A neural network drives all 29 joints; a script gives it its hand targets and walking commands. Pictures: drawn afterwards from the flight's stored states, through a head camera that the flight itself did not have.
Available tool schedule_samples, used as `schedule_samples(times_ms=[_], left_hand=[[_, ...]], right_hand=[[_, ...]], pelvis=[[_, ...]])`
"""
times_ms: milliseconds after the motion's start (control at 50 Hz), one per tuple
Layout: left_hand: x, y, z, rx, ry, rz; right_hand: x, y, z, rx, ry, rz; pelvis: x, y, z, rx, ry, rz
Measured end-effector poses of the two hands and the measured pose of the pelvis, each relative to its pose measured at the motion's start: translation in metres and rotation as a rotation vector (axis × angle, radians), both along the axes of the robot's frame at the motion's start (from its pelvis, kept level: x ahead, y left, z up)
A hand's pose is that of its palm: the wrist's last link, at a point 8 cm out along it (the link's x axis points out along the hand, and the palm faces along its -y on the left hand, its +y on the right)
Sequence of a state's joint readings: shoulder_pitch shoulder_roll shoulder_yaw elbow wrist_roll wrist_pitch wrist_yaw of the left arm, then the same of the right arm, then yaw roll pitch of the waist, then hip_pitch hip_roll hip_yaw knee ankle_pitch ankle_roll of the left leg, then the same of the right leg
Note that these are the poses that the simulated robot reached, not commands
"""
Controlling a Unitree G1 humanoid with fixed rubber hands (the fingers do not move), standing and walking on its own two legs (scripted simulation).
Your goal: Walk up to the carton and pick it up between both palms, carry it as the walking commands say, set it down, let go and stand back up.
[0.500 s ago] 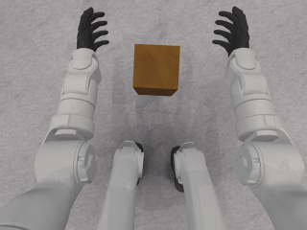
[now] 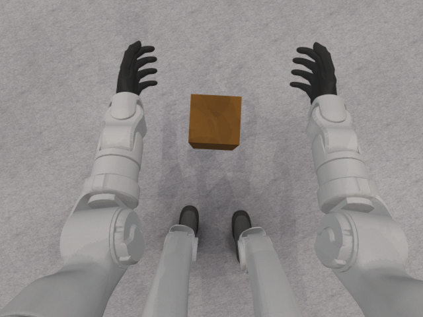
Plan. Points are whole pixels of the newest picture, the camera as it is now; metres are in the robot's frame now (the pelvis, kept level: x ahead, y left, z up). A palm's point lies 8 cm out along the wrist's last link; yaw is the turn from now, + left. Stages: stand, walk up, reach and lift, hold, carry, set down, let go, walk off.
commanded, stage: let go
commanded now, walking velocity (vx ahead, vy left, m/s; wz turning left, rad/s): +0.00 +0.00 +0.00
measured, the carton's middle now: (214, 125) +0.50 +0.01 -0.56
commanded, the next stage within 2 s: stand in 1.22 s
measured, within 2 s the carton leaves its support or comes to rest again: neither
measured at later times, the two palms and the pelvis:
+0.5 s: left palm (74, 178) +0.34 +0.21 -0.03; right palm (386, 181) +0.34 -0.21 -0.02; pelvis +0.05 +0.00 +0.07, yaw +1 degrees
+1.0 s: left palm (24, 269) +0.24 +0.23 +0.03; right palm out of the picture +0.25 -0.23 +0.03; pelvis +0.08 +0.00 +0.10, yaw +0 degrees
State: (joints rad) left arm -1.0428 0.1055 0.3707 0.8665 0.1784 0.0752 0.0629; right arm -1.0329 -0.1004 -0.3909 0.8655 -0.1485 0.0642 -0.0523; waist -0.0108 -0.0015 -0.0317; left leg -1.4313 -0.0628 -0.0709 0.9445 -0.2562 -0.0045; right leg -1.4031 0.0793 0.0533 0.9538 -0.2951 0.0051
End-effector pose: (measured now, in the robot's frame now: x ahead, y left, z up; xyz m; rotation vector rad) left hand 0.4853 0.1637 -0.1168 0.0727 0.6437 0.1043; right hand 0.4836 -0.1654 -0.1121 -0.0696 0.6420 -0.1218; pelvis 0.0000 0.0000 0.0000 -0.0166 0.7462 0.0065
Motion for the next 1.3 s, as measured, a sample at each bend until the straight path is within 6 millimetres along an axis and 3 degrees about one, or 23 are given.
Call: schedule_samples(times_ms=[100, 200, 360, 480, 700, 800, 880, 1180, 1240, 1300], left_hand=[[-0.012, 0.005, -0.004, 0.041, 0.023, -0.005], [-0.045, 0.015, 0.003, 0.095, 0.066, -0.019], [-0.108, 0.035, 0.051, 0.103, 0.107, -0.043], [-0.142, 0.044, 0.086, 0.082, 0.111, -0.046], [-0.217, 0.058, 0.127, 0.084, 0.139, -0.058], [-0.246, 0.067, 0.138, 0.089, 0.16, -0.052], [-0.254, 0.07, 0.143, 0.087, 0.164, -0.054], [-0.247, 0.067, 0.149, 0.088, 0.153, -0.058], [-0.25, 0.071, 0.146, 0.102, 0.162, -0.044], [-0.256, 0.086, 0.138, 0.158, 0.184, -0.017]], right_hand=[[-0.009, 0.002, -0.005, -0.021, 0.024, 0.017], [-0.036, -0.004, 0.002, -0.068, 0.057, 0.049], [-0.104, -0.028, 0.047, -0.085, 0.113, 0.079], [-0.141, -0.045, 0.085, -0.081, 0.114, 0.078], [-0.213, -0.062, 0.125, -0.089, 0.144, 0.081], [-0.235, -0.068, 0.138, -0.093, 0.15, 0.086], [-0.241, -0.069, 0.142, -0.084, 0.152, 0.09], [-0.24, -0.062, 0.145, -0.073, 0.149, 0.086], [-0.243, -0.065, 0.143, -0.093, 0.161, 0.076], [-0.249, -0.081, 0.136, -0.166, 0.19, 0.057]], pelvis=[[0.007, 0.0, 0.007, 0.0, 0.009, 0.001], [0.018, 0.001, 0.019, 0.001, -0.023, 0.003], [0.037, 0.0, 0.049, 0.008, -0.182, 0.006], [0.049, -0.002, 0.068, 0.014, -0.324, 0.003], [0.069, -0.002, 0.092, 0.021, -0.585, -0.007], [0.077, -0.002, 0.097, 0.023, -0.685, -0.003], [0.079, -0.002, 0.098, 0.024, -0.744, -0.002], [0.078, 0.0, 0.095, 0.028, -0.852, -0.004], [0.078, 0.0, 0.094, 0.026, -0.84, -0.001], [0.077, 0.0, 0.093, 0.02, -0.797, 0.002]])
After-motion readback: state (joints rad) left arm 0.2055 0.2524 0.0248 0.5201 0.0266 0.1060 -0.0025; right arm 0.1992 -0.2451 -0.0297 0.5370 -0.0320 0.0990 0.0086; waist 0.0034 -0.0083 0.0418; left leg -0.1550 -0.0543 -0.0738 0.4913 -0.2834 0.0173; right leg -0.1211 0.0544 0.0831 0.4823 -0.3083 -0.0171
